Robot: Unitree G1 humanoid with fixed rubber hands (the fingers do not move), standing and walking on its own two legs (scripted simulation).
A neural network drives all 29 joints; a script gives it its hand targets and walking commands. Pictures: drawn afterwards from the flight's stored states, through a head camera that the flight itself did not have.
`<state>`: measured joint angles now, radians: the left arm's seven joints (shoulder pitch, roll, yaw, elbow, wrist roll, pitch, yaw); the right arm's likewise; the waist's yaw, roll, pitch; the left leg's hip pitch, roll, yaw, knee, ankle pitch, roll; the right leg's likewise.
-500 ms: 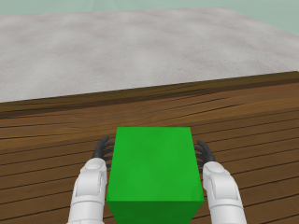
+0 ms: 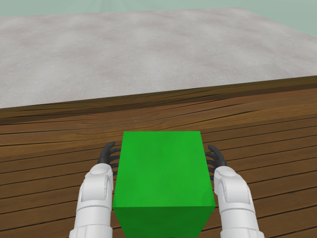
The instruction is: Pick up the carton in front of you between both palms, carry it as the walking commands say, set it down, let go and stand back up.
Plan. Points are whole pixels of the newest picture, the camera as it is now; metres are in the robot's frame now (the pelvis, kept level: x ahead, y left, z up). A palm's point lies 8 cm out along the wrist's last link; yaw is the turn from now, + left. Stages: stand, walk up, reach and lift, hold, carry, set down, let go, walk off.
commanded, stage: hold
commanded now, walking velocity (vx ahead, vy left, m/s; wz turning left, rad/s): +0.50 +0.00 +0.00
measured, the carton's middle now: (162, 186) +0.30 +0.00 -0.03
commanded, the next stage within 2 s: carry in 0.02 s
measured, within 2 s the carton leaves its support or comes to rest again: neither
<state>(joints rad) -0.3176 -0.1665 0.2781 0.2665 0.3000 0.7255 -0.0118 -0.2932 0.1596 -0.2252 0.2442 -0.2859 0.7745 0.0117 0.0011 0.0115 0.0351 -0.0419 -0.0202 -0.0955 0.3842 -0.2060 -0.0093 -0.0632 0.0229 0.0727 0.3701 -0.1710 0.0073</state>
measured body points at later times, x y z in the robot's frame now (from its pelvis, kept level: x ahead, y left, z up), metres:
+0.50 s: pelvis +0.14 +0.01 -0.01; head +0.12 +0.01 +0.44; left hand +0.43 +0.17 +0.08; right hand +0.43 -0.13 +0.08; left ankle +0.02 +0.12 -0.74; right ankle +0.20 -0.08 -0.74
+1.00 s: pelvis +0.44 +0.07 -0.02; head +0.45 +0.08 +0.43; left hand +0.72 +0.23 +0.05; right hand +0.72 -0.07 +0.05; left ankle +0.50 +0.14 -0.74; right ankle +0.28 -0.06 -0.66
